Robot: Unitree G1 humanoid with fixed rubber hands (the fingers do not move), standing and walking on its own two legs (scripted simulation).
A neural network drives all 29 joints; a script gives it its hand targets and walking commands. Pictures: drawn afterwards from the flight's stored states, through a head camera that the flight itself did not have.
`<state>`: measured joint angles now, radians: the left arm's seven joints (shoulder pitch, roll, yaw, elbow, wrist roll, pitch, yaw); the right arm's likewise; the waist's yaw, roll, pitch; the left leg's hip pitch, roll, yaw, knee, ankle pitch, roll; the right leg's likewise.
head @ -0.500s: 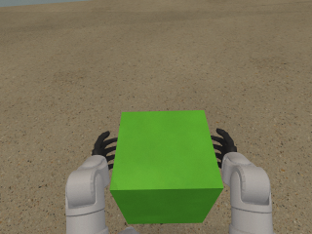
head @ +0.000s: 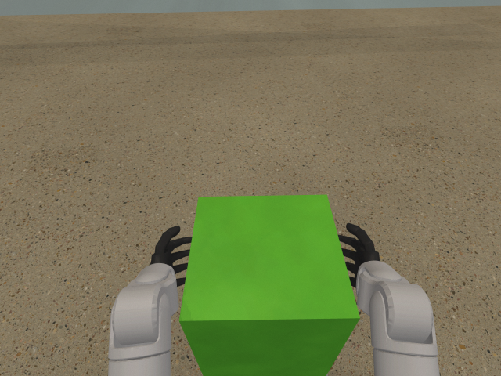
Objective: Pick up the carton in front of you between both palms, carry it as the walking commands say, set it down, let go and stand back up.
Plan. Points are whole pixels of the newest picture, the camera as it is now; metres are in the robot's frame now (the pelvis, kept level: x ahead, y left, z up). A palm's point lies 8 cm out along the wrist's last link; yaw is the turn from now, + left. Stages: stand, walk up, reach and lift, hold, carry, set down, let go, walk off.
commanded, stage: carry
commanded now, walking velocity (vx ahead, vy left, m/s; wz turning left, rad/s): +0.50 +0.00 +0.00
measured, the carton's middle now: (263, 289) +0.27 +0.00 +0.00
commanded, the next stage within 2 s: none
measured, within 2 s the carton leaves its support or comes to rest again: neither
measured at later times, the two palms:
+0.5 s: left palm (203, 132) +0.58 +0.12 +0.09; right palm (336, 129) +0.61 -0.18 +0.08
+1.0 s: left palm (196, 76) +0.92 +0.17 +0.06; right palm (295, 73) +0.92 -0.13 +0.07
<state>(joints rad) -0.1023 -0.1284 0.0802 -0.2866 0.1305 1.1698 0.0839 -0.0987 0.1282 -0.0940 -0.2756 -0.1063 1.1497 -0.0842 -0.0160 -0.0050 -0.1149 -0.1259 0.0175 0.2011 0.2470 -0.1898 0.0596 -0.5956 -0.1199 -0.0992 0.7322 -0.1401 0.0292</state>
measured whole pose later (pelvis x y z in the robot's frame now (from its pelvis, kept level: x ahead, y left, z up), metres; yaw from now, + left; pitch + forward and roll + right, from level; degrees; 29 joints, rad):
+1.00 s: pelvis +0.65 +0.02 +0.00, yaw +0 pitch +4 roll -2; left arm -0.12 -0.13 0.07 -0.33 0.13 1.16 0.09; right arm -0.11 0.13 -0.10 -0.32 -0.10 1.14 -0.08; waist -0.01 0.00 -0.05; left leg -0.14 0.03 0.20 0.26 -0.20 0.06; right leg -0.61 -0.11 -0.10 0.82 -0.17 0.02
